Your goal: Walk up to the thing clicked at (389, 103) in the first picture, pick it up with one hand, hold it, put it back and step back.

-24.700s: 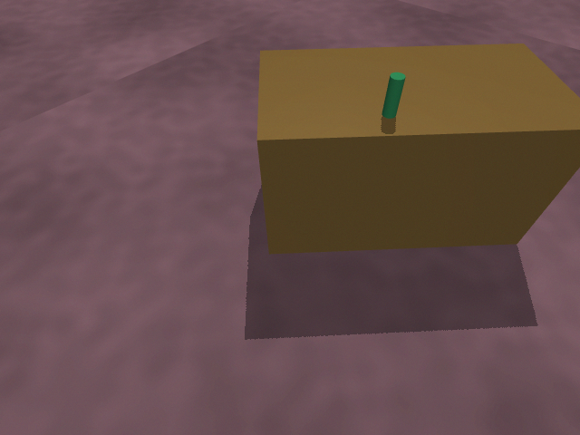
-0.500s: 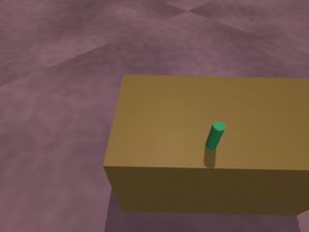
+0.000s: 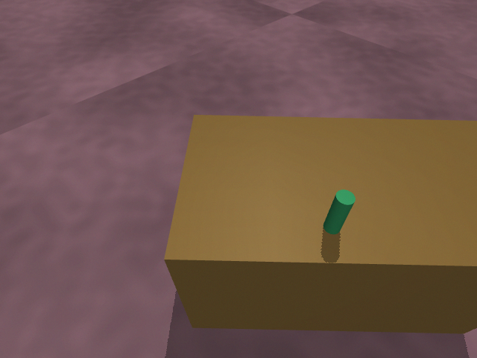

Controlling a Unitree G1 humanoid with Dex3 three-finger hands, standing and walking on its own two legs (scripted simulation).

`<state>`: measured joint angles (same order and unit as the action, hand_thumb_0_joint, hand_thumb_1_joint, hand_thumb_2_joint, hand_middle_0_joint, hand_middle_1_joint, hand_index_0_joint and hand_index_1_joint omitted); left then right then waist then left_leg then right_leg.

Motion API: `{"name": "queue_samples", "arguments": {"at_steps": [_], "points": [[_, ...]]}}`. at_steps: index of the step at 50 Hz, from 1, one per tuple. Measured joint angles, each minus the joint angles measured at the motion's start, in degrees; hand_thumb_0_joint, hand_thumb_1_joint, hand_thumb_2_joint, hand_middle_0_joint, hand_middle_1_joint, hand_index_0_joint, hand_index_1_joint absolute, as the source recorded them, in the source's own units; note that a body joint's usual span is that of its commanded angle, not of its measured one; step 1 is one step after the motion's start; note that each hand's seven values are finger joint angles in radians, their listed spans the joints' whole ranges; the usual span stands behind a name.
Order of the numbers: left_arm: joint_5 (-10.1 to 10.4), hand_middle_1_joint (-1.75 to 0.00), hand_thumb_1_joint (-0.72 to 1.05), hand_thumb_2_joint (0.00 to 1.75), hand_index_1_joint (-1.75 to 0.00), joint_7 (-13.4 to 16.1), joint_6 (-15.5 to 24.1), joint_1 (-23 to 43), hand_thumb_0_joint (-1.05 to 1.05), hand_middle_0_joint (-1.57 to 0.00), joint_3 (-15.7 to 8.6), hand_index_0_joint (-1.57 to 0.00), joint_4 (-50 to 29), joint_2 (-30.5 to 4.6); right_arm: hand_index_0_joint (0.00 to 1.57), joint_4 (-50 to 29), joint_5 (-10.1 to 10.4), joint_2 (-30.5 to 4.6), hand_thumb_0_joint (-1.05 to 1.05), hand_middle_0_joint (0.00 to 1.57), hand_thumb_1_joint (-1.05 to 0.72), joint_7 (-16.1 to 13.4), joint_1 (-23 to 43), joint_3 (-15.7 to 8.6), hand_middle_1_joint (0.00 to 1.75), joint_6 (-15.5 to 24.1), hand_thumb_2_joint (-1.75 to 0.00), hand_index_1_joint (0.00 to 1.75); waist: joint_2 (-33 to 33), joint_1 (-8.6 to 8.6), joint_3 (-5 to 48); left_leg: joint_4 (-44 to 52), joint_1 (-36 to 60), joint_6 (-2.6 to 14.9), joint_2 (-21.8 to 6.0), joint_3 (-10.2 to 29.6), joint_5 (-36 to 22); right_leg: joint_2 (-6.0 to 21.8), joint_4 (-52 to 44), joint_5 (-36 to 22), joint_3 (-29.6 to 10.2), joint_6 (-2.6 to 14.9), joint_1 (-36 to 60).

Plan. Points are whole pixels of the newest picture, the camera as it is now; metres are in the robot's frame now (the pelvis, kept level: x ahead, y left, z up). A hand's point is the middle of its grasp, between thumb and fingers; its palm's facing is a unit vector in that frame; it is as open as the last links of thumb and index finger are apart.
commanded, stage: home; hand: right
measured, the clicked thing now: (338, 213) +0.47 -0.21 -0.12
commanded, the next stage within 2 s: stand in 0.54 s
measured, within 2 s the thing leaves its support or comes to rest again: neither
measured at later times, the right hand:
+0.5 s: hand out of the picture +0.08 -0.25 -0.16, palm faces -0.02 +0.93 -0.36, open 17.3 cm
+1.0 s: hand out of the picture +0.08 -0.25 -0.16, palm faces -0.03 +0.93 -0.35, open 11.3 cm
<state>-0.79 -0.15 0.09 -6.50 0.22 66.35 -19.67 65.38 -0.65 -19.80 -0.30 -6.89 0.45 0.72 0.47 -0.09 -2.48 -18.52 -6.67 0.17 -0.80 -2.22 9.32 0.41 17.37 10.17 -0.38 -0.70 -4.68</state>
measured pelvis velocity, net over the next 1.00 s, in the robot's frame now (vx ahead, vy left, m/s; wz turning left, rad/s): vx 0.01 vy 0.01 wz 0.02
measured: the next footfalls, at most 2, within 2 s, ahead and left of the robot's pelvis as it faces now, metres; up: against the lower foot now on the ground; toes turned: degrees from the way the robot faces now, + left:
none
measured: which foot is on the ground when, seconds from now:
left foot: down 0.00-1.00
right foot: down 0.00-1.00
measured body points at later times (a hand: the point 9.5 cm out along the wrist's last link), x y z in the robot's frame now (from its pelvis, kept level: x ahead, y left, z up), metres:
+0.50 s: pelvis +0.01 +0.01 +0.00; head +0.02 +0.01 +0.45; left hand +0.08 +0.30 -0.14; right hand +0.08 -0.30 -0.13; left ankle +0.01 +0.12 -0.75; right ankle -0.01 -0.13 -0.75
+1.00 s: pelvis +0.01 +0.01 +0.00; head +0.02 +0.01 +0.45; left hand +0.07 +0.31 -0.14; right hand +0.08 -0.29 -0.13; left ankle +0.01 +0.12 -0.75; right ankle -0.01 -0.13 -0.75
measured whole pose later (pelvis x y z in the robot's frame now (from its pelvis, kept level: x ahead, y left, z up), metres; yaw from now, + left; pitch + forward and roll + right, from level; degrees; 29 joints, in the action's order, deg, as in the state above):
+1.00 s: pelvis +0.01 +0.01 +0.00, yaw +1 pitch -2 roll +0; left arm -0.7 -0.2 0.1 -7.1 0.1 65.2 -19.9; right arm 65.5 -0.5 -19.9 0.0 -6.7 -0.1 0.6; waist 0.4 -0.4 -2.7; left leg -17.8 -6.4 0.9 0.3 -1.4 9.5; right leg 1.4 16.0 10.4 0.5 -1.4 -3.7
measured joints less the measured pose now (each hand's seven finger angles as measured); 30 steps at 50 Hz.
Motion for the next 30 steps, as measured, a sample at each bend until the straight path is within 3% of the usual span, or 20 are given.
{"name": "queue_samples", "arguments": {"at_steps": [30], "points": [[0.2,-0.29,0.9,0.9,-0.3,0.2,0.1,0.1,0.01,-0.21,0.0,-0.2,-0.8,-0.1,0.06,0.2,0.2,-0.1,-0.01,0.06,0.51,0.2,0.4,-0.4,0.05,0.0,-0.06,0.06,0.0,-0.31,0.0,0.5,0.6,0.5,0.7,0.3,0.5,0.7,-1.2,0.3,0.3,-0.54,1.1]]}}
